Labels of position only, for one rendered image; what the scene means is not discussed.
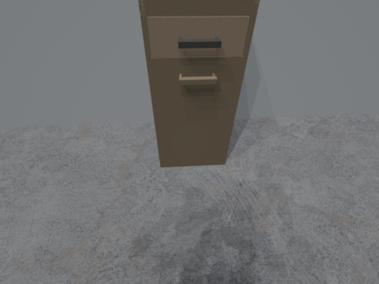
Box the handle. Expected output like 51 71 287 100
179 76 217 85
178 37 221 49

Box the cabinet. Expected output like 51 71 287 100
138 0 260 167

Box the drawer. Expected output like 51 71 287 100
147 15 250 57

